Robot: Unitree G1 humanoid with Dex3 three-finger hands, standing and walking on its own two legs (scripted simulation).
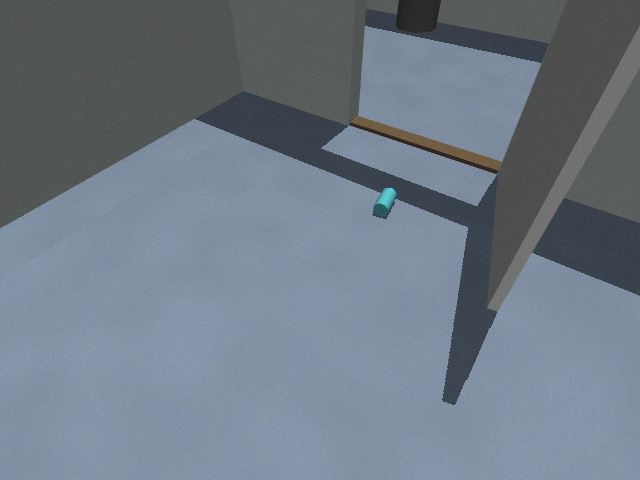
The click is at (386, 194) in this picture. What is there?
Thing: lying bottle
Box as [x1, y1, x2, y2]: [373, 188, 396, 215]
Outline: 392,188 385,188 373,206 373,209 377,214 384,215 387,213 396,195
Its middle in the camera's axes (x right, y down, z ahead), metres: +0.33 -0.20 +1.87
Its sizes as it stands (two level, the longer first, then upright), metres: 0.163 0.074 0.074
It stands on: the floor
